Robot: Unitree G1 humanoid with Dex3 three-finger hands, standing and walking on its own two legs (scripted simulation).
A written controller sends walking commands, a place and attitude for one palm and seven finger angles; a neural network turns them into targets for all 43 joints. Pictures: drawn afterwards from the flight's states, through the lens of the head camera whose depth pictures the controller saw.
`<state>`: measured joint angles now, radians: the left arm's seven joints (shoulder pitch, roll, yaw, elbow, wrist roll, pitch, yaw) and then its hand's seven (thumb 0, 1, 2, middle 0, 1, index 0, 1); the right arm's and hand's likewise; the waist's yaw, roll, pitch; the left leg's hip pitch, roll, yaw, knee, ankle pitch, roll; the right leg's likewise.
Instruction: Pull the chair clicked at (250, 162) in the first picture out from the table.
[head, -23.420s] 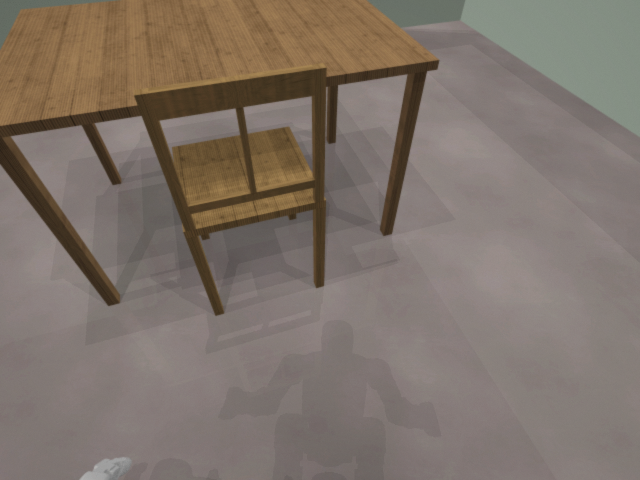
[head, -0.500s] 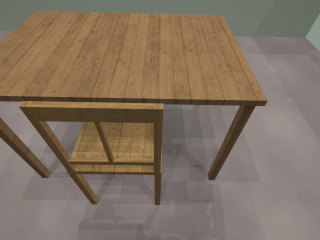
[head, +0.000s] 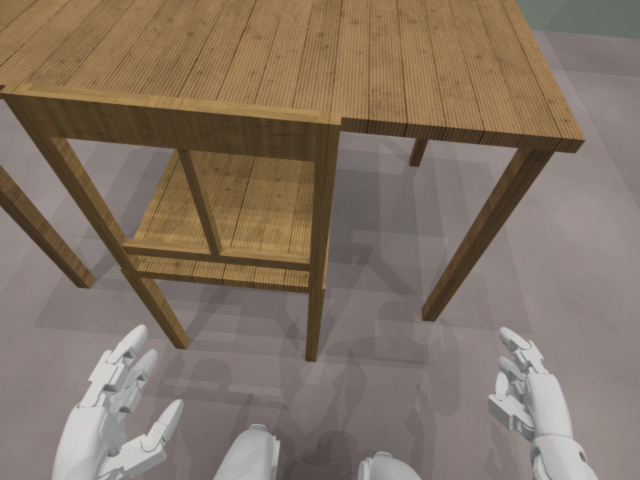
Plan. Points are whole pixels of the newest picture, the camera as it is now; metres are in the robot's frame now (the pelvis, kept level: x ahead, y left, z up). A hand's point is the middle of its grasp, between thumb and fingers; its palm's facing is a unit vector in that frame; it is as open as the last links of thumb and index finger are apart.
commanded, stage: raise the hand toward the chair's back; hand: left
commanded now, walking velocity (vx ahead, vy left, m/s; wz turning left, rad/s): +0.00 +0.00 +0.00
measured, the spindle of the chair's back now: (203, 206) +0.49 +0.24 -0.01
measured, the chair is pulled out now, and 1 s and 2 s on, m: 0.00 0.00 0.00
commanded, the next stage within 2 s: aim the fingers beside a spindle in 1.60 s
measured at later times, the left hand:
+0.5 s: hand (138, 373) +0.21 +0.22 +0.05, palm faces +0.06 -0.99 -0.09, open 14.2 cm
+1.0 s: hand (122, 346) +0.24 +0.24 +0.05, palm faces +0.01 -1.00 -0.05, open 16.8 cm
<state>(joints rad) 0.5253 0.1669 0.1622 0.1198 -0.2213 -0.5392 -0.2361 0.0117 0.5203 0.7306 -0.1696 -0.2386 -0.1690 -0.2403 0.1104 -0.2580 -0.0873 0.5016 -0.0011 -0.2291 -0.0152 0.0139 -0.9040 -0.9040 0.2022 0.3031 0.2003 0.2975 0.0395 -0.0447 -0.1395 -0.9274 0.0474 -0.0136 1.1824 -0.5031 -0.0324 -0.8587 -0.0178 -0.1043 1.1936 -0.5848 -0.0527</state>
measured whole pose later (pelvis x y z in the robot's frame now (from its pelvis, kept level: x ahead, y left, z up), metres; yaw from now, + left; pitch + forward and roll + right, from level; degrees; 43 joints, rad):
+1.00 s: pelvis +0.00 +0.05 +0.01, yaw -1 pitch +15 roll -4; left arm 0.32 0.26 0.19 0.02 -0.25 -0.35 -0.25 -0.01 -0.48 0.30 -0.07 -0.08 -0.07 -0.08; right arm 0.21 -0.21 0.03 0.51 0.01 -0.19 -0.05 0.02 -0.90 -0.90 0.21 0.30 0.21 0.30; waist 0.00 0.03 -0.13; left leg -0.92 0.03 -0.01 1.14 -0.49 0.03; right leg -0.82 -0.03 -0.10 1.08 -0.52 0.01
